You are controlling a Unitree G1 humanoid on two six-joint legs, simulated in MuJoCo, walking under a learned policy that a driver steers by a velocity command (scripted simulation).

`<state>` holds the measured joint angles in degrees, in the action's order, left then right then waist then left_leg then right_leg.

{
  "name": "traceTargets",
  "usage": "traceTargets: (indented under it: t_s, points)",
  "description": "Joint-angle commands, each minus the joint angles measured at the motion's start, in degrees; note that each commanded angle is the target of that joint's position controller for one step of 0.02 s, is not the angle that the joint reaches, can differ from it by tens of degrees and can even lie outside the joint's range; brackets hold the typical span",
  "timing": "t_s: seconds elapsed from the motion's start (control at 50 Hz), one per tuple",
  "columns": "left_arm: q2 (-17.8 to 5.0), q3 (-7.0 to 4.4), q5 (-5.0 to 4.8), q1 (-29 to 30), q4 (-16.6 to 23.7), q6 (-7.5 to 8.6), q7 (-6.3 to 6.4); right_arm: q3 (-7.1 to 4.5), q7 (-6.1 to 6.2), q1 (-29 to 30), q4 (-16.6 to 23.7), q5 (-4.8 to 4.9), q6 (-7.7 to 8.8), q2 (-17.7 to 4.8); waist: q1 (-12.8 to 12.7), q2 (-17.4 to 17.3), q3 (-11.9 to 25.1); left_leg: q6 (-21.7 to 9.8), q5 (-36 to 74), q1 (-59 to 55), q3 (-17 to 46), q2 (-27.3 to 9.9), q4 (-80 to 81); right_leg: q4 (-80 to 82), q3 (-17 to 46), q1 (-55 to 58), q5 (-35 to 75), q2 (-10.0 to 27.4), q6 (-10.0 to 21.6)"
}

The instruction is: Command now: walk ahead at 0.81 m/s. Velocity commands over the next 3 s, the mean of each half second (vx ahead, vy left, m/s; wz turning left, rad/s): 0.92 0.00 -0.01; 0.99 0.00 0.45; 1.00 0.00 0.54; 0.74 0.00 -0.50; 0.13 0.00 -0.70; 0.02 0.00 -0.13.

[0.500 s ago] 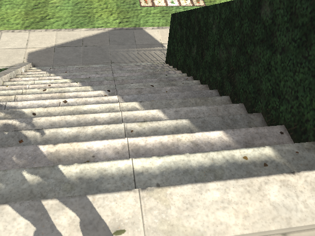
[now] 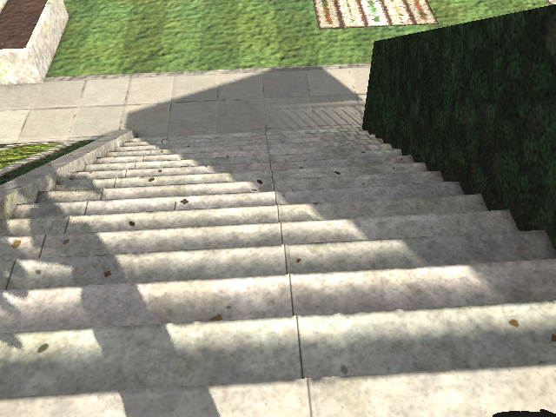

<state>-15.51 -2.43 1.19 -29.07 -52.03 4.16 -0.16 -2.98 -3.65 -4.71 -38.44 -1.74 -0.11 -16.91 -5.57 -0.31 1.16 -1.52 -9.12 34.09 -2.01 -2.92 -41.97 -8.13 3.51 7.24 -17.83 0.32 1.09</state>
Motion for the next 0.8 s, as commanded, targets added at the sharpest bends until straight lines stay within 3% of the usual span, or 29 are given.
traceTargets:
  t_s: [0.02, 0.06, 0.08, 0.1, 0.12, 0.14, 0.16, 0.18, 0.24, 0.3, 0.34, 0.38, 0.42, 0.44, 0.48, 0.5, 0.52, 0.54, 0.56, 0.58, 0.6, 0.62, 0.64, 0.68, 0.7, 0.72, 0.74, 0.76, 0.8]
  points:
    - [-9.38, -1.85, 0.08, 0.30, 1.76, 0.87, 0.20, -0.10, -0.11, 10.43, 7.30, -0.05, 1.07, -2.70, 0.28, 8.15, -10.96, -2.09, -2.70, -0.79, -3.47, 0.99, 4.90, 6.01, 6.84, -8.35, 6.34, 14.19, 10.34]
    - [-11.18, -2.15, 0.01, 1.31, 1.04, 0.70, 0.19, -0.93, 0.80, 2.51, 5.68, -0.19, 1.24, -4.05, 4.98, 8.55, -6.91, -4.31, -6.70, -14.40, -5.80, 5.16, 7.23, -4.47, 2.85, -9.80, 32.59, 13.97, 9.20]
    - [-11.83, -2.30, -0.15, 2.19, 0.68, 0.42, 0.27, -1.93, 1.69, -8.61, 2.01, -0.40, 1.58, -5.59, 10.68, 5.56, -1.11, -5.32, -7.15, -28.64, -6.63, 7.67, 8.50, -18.83, -1.48, -13.79, 44.90, 11.49, 7.93]
    - [-11.93, -2.17, -0.04, 4.13, 1.69, 0.57, 0.36, -3.28, 2.72, -21.69, -1.83, -0.90, 2.13, -8.95, 17.04, 1.47, 6.51, -6.45, -11.57, -47.42, -1.23, 3.47, 7.78, -37.34, -3.50, -26.69, 39.88, 8.46, 6.68]
    - [-2.86, -0.01, -1.28, 4.06, 5.90, 1.18, -0.08, -4.80, 3.52, -29.47, -3.00, -1.84, 2.76, -17.40, 17.68, -17.73, 15.19, -10.24, -41.43, -60.11, 29.31, -15.36, 19.23, -62.07, -3.96, -44.83, 1.58, -0.76, 3.92]
    - [-4.78, -0.48, -0.84, 10.39, 7.42, 2.00, -0.05, -3.51, 3.19, -26.16, -2.27, -0.59, 3.18, -13.93, 17.04, -12.45, 12.94, -9.48, -42.26, -51.41, 48.10, -17.72, 29.93, -69.99, 7.94, -50.65, -7.46, -4.97, 5.67]
    - [-6.16, -1.14, -0.88, 12.37, 8.38, 1.95, -0.16, -2.94, 3.22, -19.58, -2.70, -0.88, 2.86, -11.41, 12.13, -7.01, 3.81, -9.13, -34.69, -44.86, 38.46, -17.36, 26.90, -72.90, 6.60, -54.93, -2.67, -1.15, 6.36]
    - [-6.21, -0.88, -0.42, 11.87, 7.95, 2.04, -0.61, -2.34, 2.92, -17.24, -2.52, -0.68, 3.01, -8.20, 10.08, -3.11, 1.65, -9.74, -28.36, -38.80, 31.25, -15.39, 26.59, -71.02, 3.64, -53.31, 0.99, 2.11, 6.37]
    - [-3.15, -0.12, 1.47, 9.91, 7.57, -0.63, -2.04, -0.88, 2.85, -13.55, -3.21, 0.27, 4.48, -4.10, 3.98, -5.74, -2.65, -8.90, -25.76, -23.33, 21.20, -9.69, 31.98, -63.95, 1.39, -46.92, 3.65, 6.43, 3.99]
    - [-2.23, 0.44, 0.81, 17.68, 10.80, -2.37, -2.16, -0.89, 3.14, -17.62, -5.76, 1.04, 5.94, -3.99, 4.01, -2.50, -9.11, -11.03, -18.16, -20.93, 16.97, -8.45, 36.60, -58.47, 0.04, -54.57, 11.16, 7.72, 2.05]
    - [-2.36, 0.84, 0.68, 23.22, 12.87, -2.12, -2.03, -0.60, 3.12, -20.02, -6.95, 1.51, 6.26, -3.49, 4.77, -1.12, -11.27, -11.03, -8.11, -20.47, 10.90, -5.95, 37.67, -48.04, -2.57, -54.55, 17.47, 7.69, 1.65]
    - [-2.63, 1.09, 0.77, 28.46, 14.10, -1.23, -3.04, 0.00, 3.16, -21.30, -7.60, 2.61, 6.87, -3.15, 5.74, 0.55, -11.71, -9.55, 2.55, -16.88, 5.57, -3.48, 39.41, -34.58, -5.97, -45.07, 27.09, 5.63, 2.38]
    - [-2.06, 1.23, 0.43, 28.66, 13.55, -1.29, -3.92, -0.42, 3.11, -22.75, -8.97, 2.79, 7.36, -5.72, 5.33, -1.29, -9.84, -8.82, 15.99, -16.72, 3.20, -4.61, 41.86, -32.78, -8.75, -34.14, 30.22, 2.87, 3.37]
    - [-3.60, 0.11, 0.78, 23.00, 10.80, -1.15, -3.67, -0.60, 3.09, -22.61, -9.22, 1.75, 7.46, -7.04, 4.06, -2.18, -6.04, -8.37, 28.81, -20.93, 0.98, -6.18, 37.22, -40.04, -9.68, -29.91, 36.19, 1.61, 5.55]
    - [-5.95, -1.16, 0.50, 14.61, 8.11, -1.31, -2.44, -0.31, 3.60, -18.96, -8.32, 1.98, 6.77, -7.69, -0.48, -3.09, -0.53, -6.06, 50.60, -22.52, -3.92, -3.96, 25.28, -40.79, -11.64, -17.38, 29.57, -2.75, 7.75]
    - [-7.39, -2.18, 0.91, 6.05, 5.83, -1.57, -1.48, -0.51, 4.35, -16.62, -8.07, 1.59, 6.09, -9.15, -5.53, -4.63, 2.69, -5.40, 64.16, -20.59, -4.07, -5.48, 12.74, -44.65, -11.77, -7.36, 20.21, -5.27, 8.27]
    - [-10.14, -3.75, 1.25, -9.09, 1.61, -2.04, -0.60, -0.96, 4.84, -10.83, -7.47, 1.26, 5.46, -10.97, -14.23, -4.68, 6.29, -4.61, 66.15, -13.93, -2.54, -6.04, -7.03, -43.67, -8.62, 5.48, 12.98, -4.62, 9.93]
    - [-13.14, -5.53, 1.07, -22.46, -1.21, -2.17, 0.13, -2.10, 5.16, -2.21, -7.32, 2.28, 5.04, -11.49, -23.83, 0.00, 6.93, -4.34, 41.70, -6.53, -3.59, 1.53, -40.80, -33.85, -5.27, 12.18, 9.96, -0.59, 14.67]
    - [-10.89, -3.63, 0.67, -13.65, -0.63, -0.97, -1.01, 0.20, 5.40, -8.90, -6.01, 1.50, 5.81, 0.47, -10.88, 14.60, 1.65, -5.57, -21.20, 8.21, 6.34, 10.77, -56.56, -31.92, 4.35, 9.80, 20.28, 8.06, 13.21]
    - [-8.71, -2.67, 0.76, -3.20, 3.45, -0.41, -1.31, 1.24, 5.68, -17.67, -4.10, 2.75, 6.61, 2.87, -0.77, 14.88, 2.18, -5.25, -19.85, 17.32, 14.57, 10.74, -55.76, -26.12, 22.91, 8.45, 32.82, 16.31, 17.02]
    - [-9.77, -3.80, 0.00, 0.68, 4.60, -0.15, -0.75, 0.31, 5.92, -19.57, -5.47, 1.60, 6.16, -1.83, 1.81, 7.67, 2.52, -4.71, -13.51, 17.39, 12.65, 7.02, -50.81, -18.13, 28.22, 2.25, 19.42, 20.20, 19.09]
    - [-6.87, -3.14, 0.33, 5.89, 5.74, 0.54, -0.63, -0.92, 6.11, -17.43, -6.64, 0.57, 4.71, -5.12, 4.30, -0.29, -2.03, -3.75, -9.51, 14.59, 13.44, 3.73, -46.91, -19.80, 27.27, -9.98, 9.70, 20.33, 18.76]
    - [-4.36, -1.98, 0.70, 10.23, 6.70, 1.51, -1.07, -1.06, 6.02, -14.61, -6.10, -0.01, 3.01, -4.29, 6.69, -3.05, -6.42, -2.80, -6.78, 11.76, 13.20, 2.11, -42.71, -20.91, 21.90, -22.15, 9.62, 18.84, 16.74]
    - [-5.44, -1.49, 0.03, 11.24, 5.56, 3.55, -1.38, -0.61, 4.51, -10.24, -3.15, -1.05, -0.58, -2.29, 9.04, -2.08, -10.94, -2.08, -3.21, 2.33, 9.60, -0.25, -26.52, -19.11, 11.75, -39.63, 10.62, 16.07, 11.75]
    - [-8.61, -2.13, 0.42, 9.81, 4.00, 4.18, -1.30, -0.17, 3.79, -10.27, -2.88, -1.57, -1.38, -0.83, 9.08, 0.45, -8.48, -1.87, 3.64, -4.50, 2.53, 2.35, -25.39, -19.65, 6.32, -42.89, 10.50, 13.86, 10.64]
    - [-8.64, -2.35, 0.70, 7.73, 2.71, 5.17, -1.24, -0.74, 2.85, -13.48, -4.89, -1.33, -1.07, -1.26, 10.07, 0.37, -5.51, -3.38, 19.62, -8.60, 1.87, 2.64, -20.52, -23.87, 2.94, -43.24, 0.82, 10.41, 8.11]
    - [-6.23, -2.00, -0.61, 6.98, 1.42, 6.45, -0.37, -0.67, 1.99, -11.01, -5.21, -0.51, -0.35, -0.69, 8.93, 1.08, -5.67, -4.54, 31.31, -5.38, 4.50, 1.27, -15.11, -27.50, -0.11, -39.30, -6.25, 9.29, 5.05]
    - [-5.55, -1.59, -1.36, 8.99, 1.89, 7.43, 0.19, -0.10, 0.72, -9.53, -4.26, 0.54, 0.05, 0.10, 10.22, 0.65, -5.79, -3.75, 45.86, -15.49, 2.05, 3.12, -4.15, -28.46, -7.58, -47.97, -15.51, 5.48, 2.39]
    - [-5.62, -1.47, -1.23, 9.56, 1.61, 7.53, 1.36, 0.63, -1.24, -9.71, -5.48, 1.45, -0.25, 1.42, 10.05, 3.22, -5.09, -3.09, 52.03, -30.00, -3.68, 5.71, -2.23, -32.09, -13.69, -51.74, -16.91, 5.29, 0.98]
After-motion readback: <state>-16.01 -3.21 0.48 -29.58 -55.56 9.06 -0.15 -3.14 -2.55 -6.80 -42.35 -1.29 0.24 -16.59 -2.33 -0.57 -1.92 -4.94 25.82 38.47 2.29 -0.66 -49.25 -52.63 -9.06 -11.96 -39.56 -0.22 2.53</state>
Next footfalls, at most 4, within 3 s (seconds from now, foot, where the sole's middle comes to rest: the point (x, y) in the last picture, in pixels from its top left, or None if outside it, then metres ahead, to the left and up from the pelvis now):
0.10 left None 0.20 0.15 -0.78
0.54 right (320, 406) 0.54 -0.01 -0.78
0.92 left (270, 357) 0.74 0.14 -0.96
1.22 right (305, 294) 1.08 0.05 -1.15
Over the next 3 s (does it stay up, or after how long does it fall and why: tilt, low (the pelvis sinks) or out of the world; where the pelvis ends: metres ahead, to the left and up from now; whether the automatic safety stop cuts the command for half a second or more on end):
stays up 1.64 0.58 -0.93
